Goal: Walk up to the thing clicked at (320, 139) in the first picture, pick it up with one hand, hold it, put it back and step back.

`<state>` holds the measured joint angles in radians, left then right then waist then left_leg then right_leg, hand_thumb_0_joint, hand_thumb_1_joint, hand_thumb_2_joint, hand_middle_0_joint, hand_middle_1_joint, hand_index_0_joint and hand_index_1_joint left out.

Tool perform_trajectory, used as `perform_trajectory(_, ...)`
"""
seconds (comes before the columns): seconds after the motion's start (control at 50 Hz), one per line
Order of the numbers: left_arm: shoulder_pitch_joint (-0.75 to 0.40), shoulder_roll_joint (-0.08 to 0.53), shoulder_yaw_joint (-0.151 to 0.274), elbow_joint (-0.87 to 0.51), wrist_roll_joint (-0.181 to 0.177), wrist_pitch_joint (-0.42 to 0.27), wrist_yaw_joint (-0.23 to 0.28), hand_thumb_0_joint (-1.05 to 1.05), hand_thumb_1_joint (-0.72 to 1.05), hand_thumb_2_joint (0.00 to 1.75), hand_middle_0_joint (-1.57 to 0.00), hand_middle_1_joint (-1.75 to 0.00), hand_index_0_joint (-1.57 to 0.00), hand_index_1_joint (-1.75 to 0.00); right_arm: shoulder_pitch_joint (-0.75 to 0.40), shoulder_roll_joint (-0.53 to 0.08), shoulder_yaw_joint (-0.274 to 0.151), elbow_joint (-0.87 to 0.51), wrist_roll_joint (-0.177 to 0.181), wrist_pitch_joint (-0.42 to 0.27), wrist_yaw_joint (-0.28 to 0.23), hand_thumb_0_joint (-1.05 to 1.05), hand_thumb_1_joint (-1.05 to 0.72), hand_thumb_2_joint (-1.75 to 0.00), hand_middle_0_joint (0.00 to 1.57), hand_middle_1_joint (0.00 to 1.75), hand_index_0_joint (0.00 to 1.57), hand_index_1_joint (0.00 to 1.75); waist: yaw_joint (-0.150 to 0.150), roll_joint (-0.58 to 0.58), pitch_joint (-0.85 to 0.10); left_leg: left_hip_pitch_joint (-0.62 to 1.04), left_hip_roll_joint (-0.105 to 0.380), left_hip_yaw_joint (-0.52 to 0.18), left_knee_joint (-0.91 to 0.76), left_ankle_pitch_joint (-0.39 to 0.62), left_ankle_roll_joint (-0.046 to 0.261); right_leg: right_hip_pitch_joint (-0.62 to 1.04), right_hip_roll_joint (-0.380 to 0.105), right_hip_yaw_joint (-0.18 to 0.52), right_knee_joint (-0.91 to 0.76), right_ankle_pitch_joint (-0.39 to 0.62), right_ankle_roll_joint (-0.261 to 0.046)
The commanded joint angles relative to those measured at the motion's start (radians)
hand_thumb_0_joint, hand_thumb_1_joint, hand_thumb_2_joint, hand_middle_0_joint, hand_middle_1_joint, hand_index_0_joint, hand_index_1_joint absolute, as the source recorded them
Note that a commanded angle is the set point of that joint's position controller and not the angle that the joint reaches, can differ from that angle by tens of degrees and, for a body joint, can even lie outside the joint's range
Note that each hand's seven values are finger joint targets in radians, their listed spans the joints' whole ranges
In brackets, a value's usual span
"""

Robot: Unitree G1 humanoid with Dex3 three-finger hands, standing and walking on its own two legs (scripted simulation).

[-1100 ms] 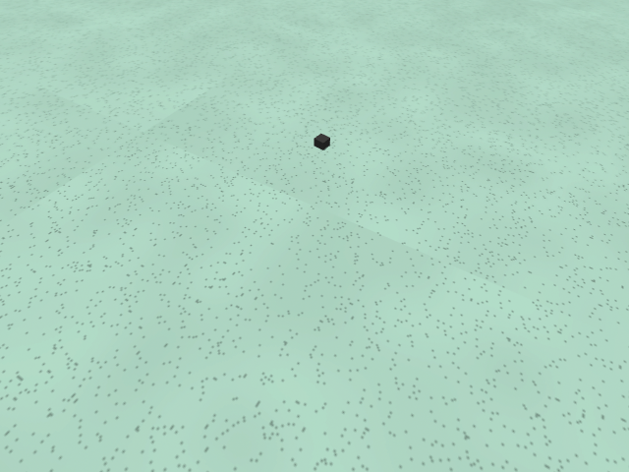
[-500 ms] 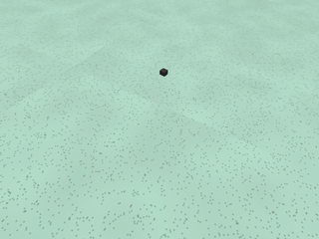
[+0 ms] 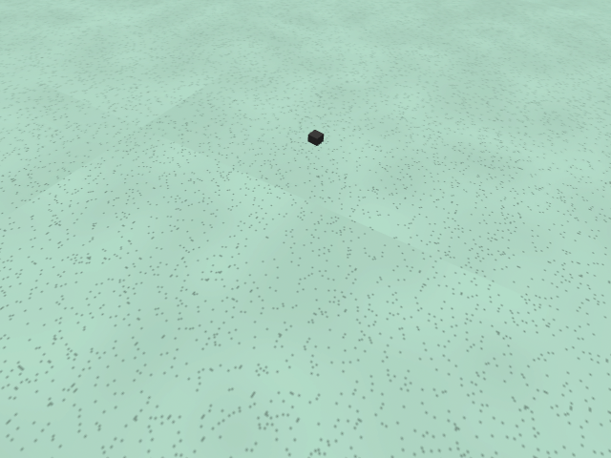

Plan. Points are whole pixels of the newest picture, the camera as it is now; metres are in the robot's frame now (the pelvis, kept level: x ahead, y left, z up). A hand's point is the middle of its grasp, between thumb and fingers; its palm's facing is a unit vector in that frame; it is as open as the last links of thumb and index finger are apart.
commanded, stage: stand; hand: left
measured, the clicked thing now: (315, 137) +1.76 -0.07 -0.76
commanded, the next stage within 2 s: walk up in 0.02 s
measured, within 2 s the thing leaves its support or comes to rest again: neither
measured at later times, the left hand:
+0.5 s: hand (183, 415) +0.21 +0.18 -0.14, palm faces -0.08 -0.91 -0.41, open 7.3 cm
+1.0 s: hand (228, 261) +0.50 +0.16 -0.15, palm faces -0.23 -0.91 -0.35, open 7.4 cm
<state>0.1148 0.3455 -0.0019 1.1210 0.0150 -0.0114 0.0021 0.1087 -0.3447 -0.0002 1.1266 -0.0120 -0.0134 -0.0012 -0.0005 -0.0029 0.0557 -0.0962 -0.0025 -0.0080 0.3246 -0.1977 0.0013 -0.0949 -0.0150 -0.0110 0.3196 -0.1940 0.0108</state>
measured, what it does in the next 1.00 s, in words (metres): walks ahead: right foot, then left foot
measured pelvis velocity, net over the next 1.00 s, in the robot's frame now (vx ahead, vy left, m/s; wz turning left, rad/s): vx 0.39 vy -0.10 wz -0.17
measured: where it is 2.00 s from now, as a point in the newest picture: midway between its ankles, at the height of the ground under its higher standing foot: (352, 271)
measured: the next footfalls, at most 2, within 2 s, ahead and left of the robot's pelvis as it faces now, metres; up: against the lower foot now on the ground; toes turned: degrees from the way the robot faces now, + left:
right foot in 0.34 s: +0.18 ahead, -0.22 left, +0.00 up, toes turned -10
left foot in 0.76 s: +0.45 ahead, +0.02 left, +0.00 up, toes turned -2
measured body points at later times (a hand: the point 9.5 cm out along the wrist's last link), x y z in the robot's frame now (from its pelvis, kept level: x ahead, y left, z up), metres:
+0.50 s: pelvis +0.13 -0.10 -0.02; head +0.12 -0.12 +0.43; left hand +0.21 +0.23 -0.11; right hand +0.17 -0.44 -0.14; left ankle +0.12 +0.04 -0.68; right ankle +0.14 -0.21 -0.75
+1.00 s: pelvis +0.39 -0.10 -0.01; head +0.41 -0.09 +0.44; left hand +0.51 +0.21 -0.13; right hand +0.41 -0.43 -0.11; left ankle +0.41 +0.02 -0.75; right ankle +0.42 -0.26 -0.70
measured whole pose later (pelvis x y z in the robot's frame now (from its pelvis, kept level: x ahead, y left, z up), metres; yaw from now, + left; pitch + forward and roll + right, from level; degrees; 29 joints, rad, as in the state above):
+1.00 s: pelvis +0.39 -0.10 -0.01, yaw -10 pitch -2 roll +1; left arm 0.27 0.45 0.04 0.90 0.00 -0.07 -0.07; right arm 0.26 -0.39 -0.06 0.86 -0.02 -0.09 0.07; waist -0.02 -0.06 0.06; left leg -0.18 0.05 0.13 0.48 -0.26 0.02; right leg -0.49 -0.08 0.01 0.91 -0.32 -0.01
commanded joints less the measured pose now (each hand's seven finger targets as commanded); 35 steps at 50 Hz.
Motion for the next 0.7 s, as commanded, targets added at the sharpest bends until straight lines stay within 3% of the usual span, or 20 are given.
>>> perform_trajectory(0.0,0.005,0.321,0.111,-0.137,0.016,-0.031,-0.029,0.00,0.90,0.90,-0.20,-0.30,-0.20,-0.30,0.052,-0.330,-0.114,-0.127,-0.019,-0.047,0.012,0.00,-0.90,-0.90,0.20,0.30,0.20,0.30,-0.019,-0.011,-0.194,0.082,0.120,-0.109,0.027,-0.371,0.097,-0.062,-0.055,0.090,0.080,-0.324,-0.066)
perform_trajectory(0.02,-0.051,0.296,0.109,-0.144,0.024,-0.027,-0.043,0.00,0.90,0.90,-0.20,-0.30,-0.20,-0.30,0.084,-0.348,-0.130,-0.107,-0.028,-0.053,0.022,0.00,-0.90,-0.90,0.20,0.30,0.20,0.30,-0.054,0.053,-0.111,0.121,0.171,-0.176,-0.028,-0.558,0.132,-0.282,-0.039,0.058,0.178,-0.422,-0.064)
perform_trajectory(0.04,-0.143,0.256,0.103,-0.185,0.026,-0.024,-0.057,0.00,0.90,0.90,-0.20,-0.30,-0.20,-0.30,0.122,-0.367,-0.149,-0.111,-0.029,-0.055,0.025,0.00,-0.90,-0.90,0.20,0.30,0.20,0.30,-0.099,0.153,0.003,0.149,0.280,-0.316,-0.140,-0.630,0.185,-0.499,-0.004,-0.007,0.369,-0.311,-0.040)
perform_trajectory(0.06,-0.182,0.249,0.102,-0.219,0.032,-0.024,-0.061,0.00,0.90,0.90,-0.20,-0.30,-0.20,-0.30,0.149,-0.384,-0.163,-0.128,-0.030,-0.063,0.027,0.00,-0.90,-0.90,0.20,0.30,0.20,0.30,-0.120,0.165,0.075,0.138,0.413,-0.442,-0.208,-0.604,0.254,-0.645,-0.039,0.047,0.516,-0.296,-0.033)
perform_trajectory(0.08,-0.188,0.254,0.103,-0.230,0.029,-0.034,-0.064,0.00,0.90,0.90,-0.20,-0.30,-0.20,-0.30,0.146,-0.379,-0.162,-0.140,-0.029,-0.072,0.028,0.00,-0.90,-0.90,0.20,0.30,0.20,0.30,-0.104,0.092,0.099,0.084,0.433,-0.468,-0.225,-0.572,0.269,-0.656,-0.080,0.120,0.564,-0.265,-0.037)
perform_trajectory(0.1,-0.135,0.268,0.105,-0.223,0.023,-0.039,-0.074,0.00,0.90,0.90,-0.20,-0.30,-0.20,-0.30,0.120,-0.355,-0.155,-0.159,-0.024,-0.081,0.027,0.00,-0.90,-0.90,0.20,0.30,0.20,0.30,-0.066,0.048,0.056,0.101,0.390,-0.412,-0.222,-0.535,0.248,-0.633,-0.095,0.134,0.589,-0.221,-0.039)
perform_trajectory(0.14,-0.044,0.275,0.111,-0.220,0.014,-0.039,-0.095,0.00,0.90,0.90,-0.20,-0.30,-0.20,-0.30,0.047,-0.355,-0.157,-0.205,-0.030,-0.085,0.033,0.00,-0.90,-0.90,0.20,0.30,0.20,0.30,-0.020,0.130,0.002,0.100,0.363,-0.297,-0.228,-0.509,0.229,-0.566,-0.119,0.089,0.520,-0.220,-0.021)
perform_trajectory(0.2,-0.023,0.261,0.116,-0.223,0.018,-0.037,-0.115,0.00,0.90,0.90,-0.20,-0.30,-0.20,-0.30,0.005,-0.349,-0.157,-0.233,-0.038,-0.085,0.047,0.00,-0.90,-0.90,0.20,0.30,0.20,0.30,-0.003,0.181,0.012,-0.030,0.275,-0.117,-0.191,-0.380,0.181,-0.364,-0.094,0.017,0.376,-0.142,-0.005)
perform_trajectory(0.24,0.013,0.266,0.127,-0.213,0.018,-0.040,-0.114,0.00,0.90,0.90,-0.20,-0.30,-0.20,-0.30,-0.009,-0.349,-0.156,-0.239,-0.037,-0.080,0.052,0.00,-0.90,-0.90,0.20,0.30,0.20,0.30,0.017,0.168,0.018,-0.135,0.245,-0.050,-0.144,-0.356,0.157,-0.212,-0.074,-0.026,0.311,-0.078,-0.003)
perform_trajectory(0.28,0.158,0.271,0.137,-0.167,0.017,-0.045,-0.101,0.00,0.90,0.90,-0.20,-0.30,-0.20,-0.30,-0.061,-0.336,-0.150,-0.253,-0.034,-0.067,0.052,0.00,-0.90,-0.90,0.20,0.30,0.20,0.30,0.101,0.092,-0.014,-0.266,0.205,0.021,0.026,-0.408,0.136,0.012,-0.041,-0.080,0.253,0.026,-0.007)
perform_trajectory(0.3,0.264,0.305,0.154,-0.138,0.019,-0.052,-0.089,0.00,0.90,0.90,-0.20,-0.30,-0.20,-0.30,-0.046,-0.298,-0.135,-0.255,-0.040,-0.062,0.052,0.00,-0.90,-0.90,0.20,0.30,0.20,0.30,0.145,-0.055,-0.069,-0.347,0.144,0.085,0.274,-0.333,0.117,0.178,-0.005,-0.091,0.221,-0.042,-0.013)
perform_trajectory(0.32,0.389,0.384,0.184,-0.117,0.028,-0.064,-0.067,0.00,0.90,0.90,-0.20,-0.30,-0.20,-0.30,0.011,-0.217,-0.106,-0.260,-0.036,-0.057,0.053,0.00,-0.90,-0.90,0.20,0.30,0.20,0.30,0.197,-0.323,-0.114,-0.524,0.038,0.149,0.634,-0.382,0.087,0.326,-0.066,0.080,0.102,-0.306,-0.042)
perform_trajectory(0.34,0.406,0.472,0.191,-0.156,0.025,-0.074,-0.054,0.00,0.90,0.90,-0.20,-0.30,-0.20,-0.30,0.010,-0.193,-0.091,-0.300,-0.011,-0.060,0.056,0.00,-0.90,-0.90,0.20,0.30,0.20,0.30,0.186,-0.426,-0.108,-0.667,-0.056,0.045,0.847,-0.416,0.042,0.249,-0.336,0.666,-0.191,-0.649,-0.146)
perform_trajectory(0.36,0.263,0.491,0.179,-0.204,0.011,-0.076,-0.057,0.00,0.90,0.90,-0.20,-0.30,-0.20,-0.30,-0.021,-0.297,-0.117,-0.291,-0.015,-0.056,0.048,0.00,-0.90,-0.90,0.20,0.30,0.20,0.30,0.128,-0.222,-0.016,-0.618,0.039,-0.074,0.893,-0.332,0.028,0.066,-0.429,0.813,-0.253,-0.761,-0.248)
perform_trajectory(0.38,0.160,0.463,0.177,-0.236,-0.005,-0.075,-0.056,0.00,0.90,0.90,-0.20,-0.30,-0.20,-0.30,0.000,-0.336,-0.126,-0.268,-0.007,-0.060,0.053,0.00,-0.90,-0.90,0.20,0.30,0.20,0.30,0.075,-0.107,0.031,-0.619,0.096,-0.093,0.897,-0.236,0.031,0.028,-0.392,0.692,-0.230,-0.717,-0.254)
perform_trajectory(0.4,0.111,0.422,0.164,-0.246,-0.009,-0.080,-0.051,0.00,0.90,0.90,-0.20,-0.30,-0.20,-0.30,0.040,-0.330,-0.124,-0.242,-0.002,-0.060,0.058,0.00,-0.90,-0.90,0.20,0.30,0.20,0.30,0.038,-0.077,0.031,-0.587,0.121,-0.082,0.853,-0.171,0.030,0.004,-0.336,0.558,-0.193,-0.597,-0.230)
perform_trajectory(0.46,0.113,0.354,0.138,-0.251,-0.011,-0.093,-0.049,0.00,0.90,0.90,-0.20,-0.30,-0.20,-0.30,0.136,-0.296,-0.124,-0.210,-0.005,-0.051,0.078,0.00,-0.90,-0.90,0.20,0.30,0.20,0.30,0.007,-0.107,0.047,-0.445,0.137,-0.051,0.710,-0.090,0.022,-0.125,-0.247,0.308,-0.181,-0.386,-0.197)
perform_trajectory(0.54,0.127,0.363,0.141,-0.282,-0.010,-0.103,-0.051,0.00,0.90,0.90,-0.20,-0.30,-0.20,-0.30,0.068,-0.274,-0.132,-0.266,-0.020,-0.041,0.100,0.00,-0.90,-0.90,0.20,0.30,0.20,0.30,0.019,-0.123,0.067,-0.460,0.142,-0.007,0.502,-0.043,-0.018,-0.127,-0.227,0.216,-0.198,-0.346,-0.219)
perform_trajectory(0.62,0.164,0.368,0.140,-0.298,-0.004,-0.107,-0.050,0.00,0.90,0.90,-0.20,-0.30,-0.20,-0.30,-0.034,-0.261,-0.132,-0.318,-0.021,-0.056,0.102,0.00,-0.90,-0.90,0.20,0.30,0.20,0.30,0.051,-0.067,0.048,-0.409,0.154,0.004,0.335,0.053,-0.017,-0.088,-0.226,0.165,-0.143,-0.245,-0.209)
perform_trajectory(0.68,0.177,0.363,0.135,-0.296,-0.007,-0.100,-0.049,0.00,0.90,0.90,-0.20,-0.30,-0.20,-0.30,-0.022,-0.243,-0.132,-0.320,-0.017,-0.070,0.098,0.00,-0.90,-0.90,0.20,0.30,0.20,0.30,0.041,-0.056,0.012,-0.276,0.102,0.075,0.242,0.058,0.008,-0.062,-0.209,0.100,-0.035,0.019,-0.197)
